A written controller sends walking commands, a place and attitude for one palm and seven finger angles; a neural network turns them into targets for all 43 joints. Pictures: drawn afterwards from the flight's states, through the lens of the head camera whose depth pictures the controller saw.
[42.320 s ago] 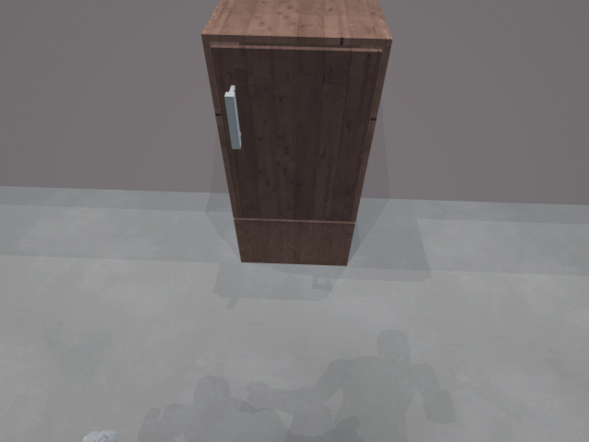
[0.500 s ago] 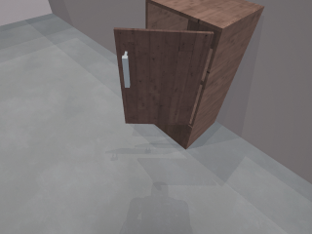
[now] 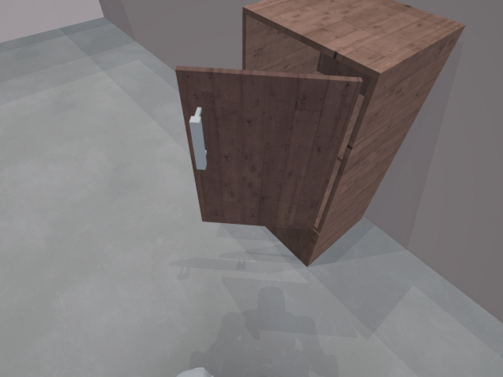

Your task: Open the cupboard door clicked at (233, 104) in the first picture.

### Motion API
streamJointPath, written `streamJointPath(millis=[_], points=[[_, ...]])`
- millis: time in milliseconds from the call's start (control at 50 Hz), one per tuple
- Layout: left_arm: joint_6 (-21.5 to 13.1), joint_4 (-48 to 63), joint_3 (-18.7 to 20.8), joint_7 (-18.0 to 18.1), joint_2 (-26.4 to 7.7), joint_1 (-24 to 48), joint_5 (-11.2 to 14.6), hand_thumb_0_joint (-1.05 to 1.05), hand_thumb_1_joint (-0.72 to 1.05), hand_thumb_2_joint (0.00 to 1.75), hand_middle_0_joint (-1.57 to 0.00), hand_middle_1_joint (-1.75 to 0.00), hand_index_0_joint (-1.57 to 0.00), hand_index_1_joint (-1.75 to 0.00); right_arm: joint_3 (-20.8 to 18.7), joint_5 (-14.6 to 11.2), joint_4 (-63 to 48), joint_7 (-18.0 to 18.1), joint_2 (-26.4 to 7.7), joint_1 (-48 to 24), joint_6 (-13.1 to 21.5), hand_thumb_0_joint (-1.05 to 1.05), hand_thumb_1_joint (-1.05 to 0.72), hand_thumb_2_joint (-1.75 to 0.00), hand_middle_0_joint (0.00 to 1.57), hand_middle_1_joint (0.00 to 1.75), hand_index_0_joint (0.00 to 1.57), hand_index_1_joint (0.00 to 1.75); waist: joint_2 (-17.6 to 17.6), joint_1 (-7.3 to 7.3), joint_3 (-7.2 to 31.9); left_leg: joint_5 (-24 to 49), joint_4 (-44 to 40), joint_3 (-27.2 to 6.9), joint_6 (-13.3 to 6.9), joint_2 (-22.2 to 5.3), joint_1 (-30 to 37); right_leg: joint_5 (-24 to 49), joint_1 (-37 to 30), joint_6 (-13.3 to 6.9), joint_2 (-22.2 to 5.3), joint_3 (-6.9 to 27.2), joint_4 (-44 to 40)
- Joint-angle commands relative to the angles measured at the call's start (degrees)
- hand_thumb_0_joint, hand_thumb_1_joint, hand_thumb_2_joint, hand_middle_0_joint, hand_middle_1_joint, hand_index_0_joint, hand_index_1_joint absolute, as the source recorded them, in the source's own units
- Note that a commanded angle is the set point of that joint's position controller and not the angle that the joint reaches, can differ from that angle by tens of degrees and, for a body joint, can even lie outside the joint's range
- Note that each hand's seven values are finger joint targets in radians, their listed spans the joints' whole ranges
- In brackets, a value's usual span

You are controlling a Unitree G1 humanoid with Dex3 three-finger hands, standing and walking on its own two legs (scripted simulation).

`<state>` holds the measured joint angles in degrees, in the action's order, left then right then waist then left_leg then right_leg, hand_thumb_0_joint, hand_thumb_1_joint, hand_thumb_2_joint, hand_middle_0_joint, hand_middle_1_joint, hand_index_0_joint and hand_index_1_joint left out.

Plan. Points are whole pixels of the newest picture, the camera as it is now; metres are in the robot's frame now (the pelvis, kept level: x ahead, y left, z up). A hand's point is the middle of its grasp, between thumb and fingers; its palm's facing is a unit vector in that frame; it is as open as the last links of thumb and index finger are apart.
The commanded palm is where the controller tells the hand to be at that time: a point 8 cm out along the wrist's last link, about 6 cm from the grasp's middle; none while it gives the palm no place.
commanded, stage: shuffle to correct the standing spot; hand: left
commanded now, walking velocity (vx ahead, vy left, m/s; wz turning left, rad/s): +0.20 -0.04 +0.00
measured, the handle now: (200, 139) +0.65 +0.17 -0.04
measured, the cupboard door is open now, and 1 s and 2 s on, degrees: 45 45 45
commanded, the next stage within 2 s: come to a stop and stand still in 0.14 s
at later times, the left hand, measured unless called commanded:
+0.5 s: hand out of the picture +0.15 +0.15 -0.17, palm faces +0.03 -0.97 -0.23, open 7.2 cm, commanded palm none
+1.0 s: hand out of the picture +0.09 +0.21 -0.18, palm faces +0.03 -0.99 -0.16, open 7.4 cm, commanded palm none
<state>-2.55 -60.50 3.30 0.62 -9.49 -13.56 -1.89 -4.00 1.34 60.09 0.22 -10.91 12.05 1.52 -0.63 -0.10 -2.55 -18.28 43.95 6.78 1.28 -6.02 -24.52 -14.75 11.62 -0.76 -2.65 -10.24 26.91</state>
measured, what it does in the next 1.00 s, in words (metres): steps on the spot: left foot, then right foot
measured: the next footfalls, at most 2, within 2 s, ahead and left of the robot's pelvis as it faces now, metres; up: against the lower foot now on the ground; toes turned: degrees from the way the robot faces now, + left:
left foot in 0.06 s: +0.12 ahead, +0.12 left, +0.00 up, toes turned +9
right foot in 0.38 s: +0.18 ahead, -0.16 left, +0.00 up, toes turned -8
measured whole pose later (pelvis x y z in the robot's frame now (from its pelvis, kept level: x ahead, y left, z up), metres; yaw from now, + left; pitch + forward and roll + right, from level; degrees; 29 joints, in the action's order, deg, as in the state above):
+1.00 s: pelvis +0.07 +0.02 +0.01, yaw -1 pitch +1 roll -1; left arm 3.2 -60.3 3.6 0.3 -12.0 -15.8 -2.0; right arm -1.9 1.4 58.7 2.4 -7.5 14.0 1.1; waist 3.4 0.2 0.1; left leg -8.5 20.8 5.3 -3.4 -0.3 -13.3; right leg -19.2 22.8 2.3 -1.3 1.0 56.6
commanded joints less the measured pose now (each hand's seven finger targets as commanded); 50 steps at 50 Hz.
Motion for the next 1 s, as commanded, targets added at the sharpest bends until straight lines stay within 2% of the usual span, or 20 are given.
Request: streamJointPath(millis=[0, 40, 60, 120, 180, 260, 320, 340, 360, 380, 420, 460, 560, 660, 680, 700, 720, 760, 800, 980], points=[[0.09, 1.43, 0.67, -0.37, -6.18, -3.28, 0.75, 0.00, 0.90, 0.90, -0.20, -0.30, -0.20, -0.30, 0.57, 0.27, 0.65, -0.43, -1.14, 10.35, 1.32, 0.00, -0.90, -0.90, 0.20, 0.30, 0.20, 0.30, 1.68, -2.74, 1.59, 6.16, -16.75, 1.18, -0.11, 1.36, 19.33, -2.91, 8.26, -4.99, -8.28, 7.40, -2.50], [0.38, 4.16, -0.17, -0.98, -2.19, -2.20, 0.83, 0.00, 0.90, 0.90, -0.20, -0.30, -0.20, -0.30, -1.47, 1.03, 0.82, 0.42, -11.27, 16.79, 1.35, 0.00, -0.90, -0.90, 0.20, 0.30, 0.20, 0.30, -18.04, -6.04, 1.60, 1.28, -30.47, -26.40, -10.29, -19.05, 25.26, -17.50, 22.45, 0.29, 1.06, 0.20, 21.83], [0.59, 5.71, 0.01, -0.90, -4.48, 1.66, 0.03, 0.00, 0.90, 0.90, -0.20, -0.30, -0.20, -0.30, -1.51, 0.93, 0.68, 0.76, -11.64, 16.28, 1.10, 0.00, -0.90, -0.90, 0.20, 0.30, 0.20, 0.30, -14.06, -6.64, -2.00, -0.15, -32.70, -29.78, -13.74, -21.78, 20.77, -19.72, 25.43, -0.07, -1.04, 5.45, 32.55], [0.49, 3.42, 0.34, -1.45, -3.75, -0.51, 0.12, 0.00, 0.90, 0.90, -0.20, -0.30, -0.20, -0.30, 0.16, 0.53, -1.33, 1.27, -6.34, 8.26, 2.16, 0.00, -0.90, -0.90, 0.20, 0.30, 0.20, 0.30, -6.52, -2.13, -1.73, 13.30, -31.18, -16.34, -10.83, -15.63, 16.97, -7.87, 24.53, 0.93, -4.82, 9.40, 37.25], [1.29, 2.26, 0.04, -1.49, -2.12, -3.88, 0.53, 0.00, 0.90, 0.90, -0.20, -0.30, -0.20, -0.30, 0.26, 0.30, -1.82, 1.42, -6.17, 5.99, 2.50, 0.00, -0.90, -0.90, 0.20, 0.30, 0.20, 0.30, -6.44, -0.31, 2.64, 22.95, -29.44, -7.14, -9.73, -12.22, 16.57, -5.07, 17.28, 1.95, -4.58, 7.33, 27.77], [1.51, 2.36, -0.54, -1.29, -0.51, -3.38, 0.20, 0.00, 0.90, 0.90, -0.20, -0.30, -0.20, -0.30, -0.40, 0.47, -1.49, 1.37, -6.46, 4.68, 1.23, 0.00, -0.90, -0.90, 0.20, 0.30, 0.20, 0.30, -5.53, -0.56, 0.51, 15.23, -27.68, -5.54, -9.36, -10.40, 11.29, -3.42, 8.72, 2.05, -2.35, 3.56, 13.18], [0.79, -0.28, -0.53, -0.24, -2.83, -9.85, 0.30, 0.00, 0.90, 0.90, -0.20, -0.30, -0.20, -0.30, 0.51, -0.15, -0.33, 1.56, -4.25, 3.71, 0.54, 0.00, -0.90, -0.90, 0.20, 0.30, 0.20, 0.30, -1.51, 2.55, 3.78, 14.53, -16.62, -1.53, -3.68, -3.77, 10.15, 13.00, -3.81, 2.25, -2.98, 5.70, -3.26], [0.11, -0.89, -0.35, 0.38, -6.58, -9.86, 0.26, 0.00, 0.90, 0.90, -0.20, -0.30, -0.20, -0.30, 1.18, -0.70, -0.22, 1.45, -1.41, 5.26, 0.28, 0.00, -0.90, -0.90, 0.20, 0.30, 0.20, 0.30, 7.16, 1.22, 4.74, 4.26, -14.05, -0.17, -0.97, -0.77, 5.53, 28.00, -7.67, -0.15, -10.90, 14.52, -3.81], [0.29, -0.44, -0.16, 0.65, -9.26, -8.54, 0.56, 0.00, 0.90, 0.90, -0.20, -0.30, -0.20, -0.30, 1.43, -0.91, 0.01, 1.23, -0.55, 7.05, -0.45, 0.00, -0.90, -0.90, 0.20, 0.30, 0.20, 0.30, 8.25, 0.12, 4.03, -2.97, -13.83, -0.16, 0.40, 1.65, 6.37, 38.83, -6.49, -3.09, -16.33, 16.15, -4.12], [0.50, -0.24, -0.13, 0.88, -9.71, -7.77, 0.59, 0.00, 0.90, 0.90, -0.20, -0.30, -0.20, -0.30, 1.35, -1.03, 0.59, 1.38, 0.50, 6.92, -1.14, 0.00, -0.90, -0.90, 0.20, 0.30, 0.20, 0.30, 7.47, 0.27, 4.16, -4.84, -11.48, 0.10, 0.77, 2.07, 7.77, 46.95, -5.50, -4.79, -17.42, 15.90, -3.01], [0.82, -0.57, 0.31, 1.64, -9.22, -7.19, 0.63, 0.00, 0.90, 0.90, -0.20, -0.30, -0.20, -0.30, 0.52, -0.87, 0.90, 1.91, -1.41, 6.25, -2.46, 0.00, -0.90, -0.90, 0.20, 0.30, 0.20, 0.30, 16.98, 1.59, 4.84, -12.22, -1.88, -0.86, 1.33, 2.59, 4.67, 60.50, -8.11, -7.55, -17.88, 16.52, -1.90], [1.68, -0.21, 1.07, 2.31, -9.66, -7.13, 0.24, 0.00, 0.90, 0.90, -0.20, -0.30, -0.20, -0.30, 0.09, -1.15, 0.41, 2.14, -1.84, 4.80, -2.88, 0.00, -0.90, -0.90, 0.20, 0.30, 0.20, 0.30, 12.97, 2.71, 5.27, -14.96, 6.78, -3.08, 1.33, 3.85, 0.09, 65.61, -11.77, -11.13, -20.05, 17.36, -0.73], [3.03, 3.32, 2.15, 2.70, -10.28, -2.54, -0.17, 0.00, 0.90, 0.90, -0.20, -0.30, -0.20, -0.30, -0.39, -0.93, -1.77, 1.27, -1.51, 2.46, -4.14, 0.00, -0.90, -0.90, 0.20, 0.30, 0.20, 0.30, 10.37, 2.17, 5.64, -10.64, 11.03, -6.12, 1.57, 4.65, 0.38, 45.16, -6.72, -10.79, -18.67, 13.96, -3.68], [3.90, 5.86, 2.40, 2.11, -10.43, 2.55, 0.00, 0.00, 0.90, 0.90, -0.20, -0.30, -0.20, -0.30, -0.32, -0.84, -1.46, 0.71, -0.65, 8.35, -3.04, 0.00, -0.90, -0.90, 0.20, 0.30, 0.20, 0.30, 10.56, -1.61, 6.14, 3.84, -13.70, -2.30, 0.92, 5.14, 15.75, 15.17, 4.94, -5.32, -13.89, 11.88, -1.16], [4.39, 6.21, 1.80, 1.82, -8.41, 2.17, 0.44, 0.00, 0.90, 0.90, -0.20, -0.30, -0.20, -0.30, -0.34, -0.69, -1.07, 0.68, -1.99, 9.69, -2.47, 0.00, -0.90, -0.90, 0.20, 0.30, 0.20, 0.30, 4.24, -2.12, 5.17, 7.06, -20.04, -4.00, 0.44, 3.15, 19.76, 3.19, 9.88, -2.37, -9.82, 9.83, 3.13], [4.91, 7.02, 0.98, 1.63, -4.29, 0.32, 0.95, 0.00, 0.90, 0.90, -0.20, -0.30, -0.20, -0.30, -0.78, 0.02, -2.42, 0.76, -6.02, 7.89, -1.67, 0.00, -0.90, -0.90, 0.20, 0.30, 0.20, 0.30, -12.01, -1.19, 2.68, 4.94, -29.17, -19.26, -3.21, -8.42, 14.70, -11.29, 14.38, 1.77, -2.80, 6.08, 10.74], [5.01, 7.65, 0.57, 1.74, -3.29, 1.31, 0.98, 0.00, 0.90, 0.90, -0.20, -0.30, -0.20, -0.30, -0.77, 0.41, -4.53, 0.95, -9.05, 4.66, -1.82, 0.00, -0.90, -0.90, 0.20, 0.30, 0.20, 0.30, -15.21, -1.42, -0.23, -1.81, -34.66, -26.71, -8.45, -14.70, 3.19, -15.79, 11.32, 2.43, -0.46, 8.25, 18.03], [5.24, 5.39, 0.73, 1.20, -4.15, 0.34, 0.33, 0.00, 0.90, 0.90, -0.20, -0.30, -0.20, -0.30, 0.11, 0.86, -4.66, 1.75, -7.31, 0.37, -1.04, 0.00, -0.90, -0.90, 0.20, 0.30, 0.20, 0.30, -10.65, 0.36, -1.89, -11.21, -37.35, -27.93, -9.17, -13.05, 1.32, -11.75, 11.72, 1.58, -0.39, 13.20, 26.80], [4.78, 3.08, 0.89, 0.40, -4.43, -2.74, 0.21, 0.00, 0.90, 0.90, -0.20, -0.30, -0.20, -0.30, 0.55, 0.53, -4.53, 2.13, -5.80, -0.66, -0.72, 0.00, -0.90, -0.90, 0.20, 0.30, 0.20, 0.30, -5.08, 1.21, -1.95, -9.01, -36.17, -22.06, -8.40, -10.45, 6.40, -6.40, 15.34, 1.98, -0.04, 13.76, 31.19], [4.62, 4.29, 0.52, -0.24, -4.28, -0.71, 0.14, 0.00, 0.90, 0.90, -0.20, -0.30, -0.20, -0.30, 0.07, 0.34, -1.40, 3.01, -6.22, 10.14, 0.13, 0.00, -0.90, -0.90, 0.20, 0.30, 0.20, 0.30, -5.34, -2.53, 3.13, 16.56, -31.71, -17.39, -10.01, -11.65, 21.99, -7.03, 18.64, 3.08, -0.45, 12.14, 26.13]])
